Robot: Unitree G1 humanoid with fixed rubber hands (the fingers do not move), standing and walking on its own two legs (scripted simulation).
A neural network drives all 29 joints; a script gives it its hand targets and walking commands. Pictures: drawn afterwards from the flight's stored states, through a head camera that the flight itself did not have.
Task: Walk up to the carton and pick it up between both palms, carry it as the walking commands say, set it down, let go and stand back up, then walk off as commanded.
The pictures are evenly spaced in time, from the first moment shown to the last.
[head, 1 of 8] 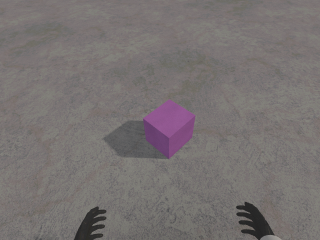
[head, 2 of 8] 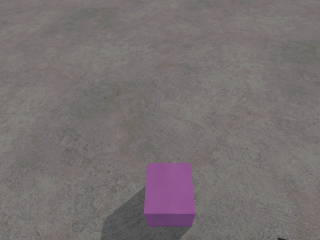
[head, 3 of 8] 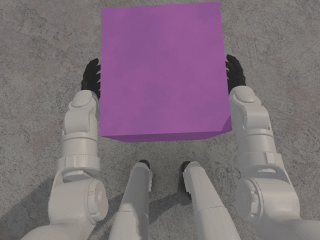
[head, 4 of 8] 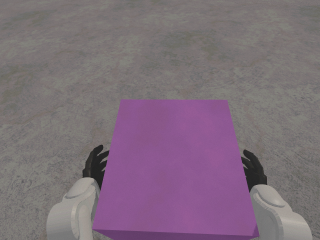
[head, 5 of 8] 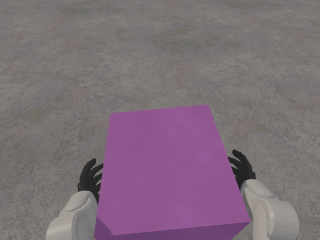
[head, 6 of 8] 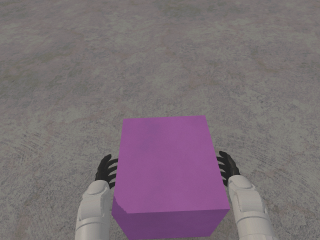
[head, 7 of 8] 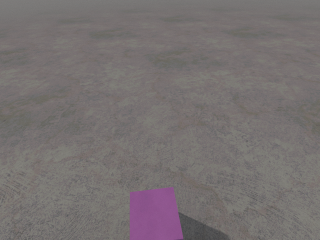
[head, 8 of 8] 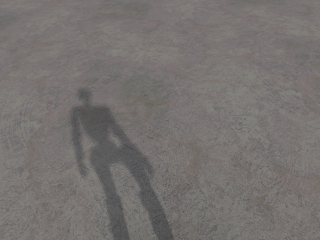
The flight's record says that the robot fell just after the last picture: no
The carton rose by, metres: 0.69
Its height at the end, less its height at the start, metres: +0.00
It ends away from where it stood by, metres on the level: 3.04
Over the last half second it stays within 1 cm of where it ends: yes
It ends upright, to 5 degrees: yes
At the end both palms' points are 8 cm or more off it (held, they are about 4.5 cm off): yes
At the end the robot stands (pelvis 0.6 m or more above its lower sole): yes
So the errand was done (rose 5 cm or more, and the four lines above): yes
